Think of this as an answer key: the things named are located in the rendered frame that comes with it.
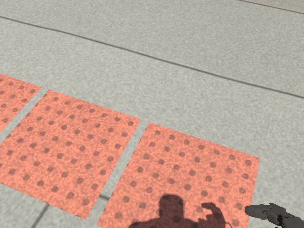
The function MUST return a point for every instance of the robot right hand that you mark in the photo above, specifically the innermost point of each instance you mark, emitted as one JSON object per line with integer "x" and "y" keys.
{"x": 275, "y": 214}

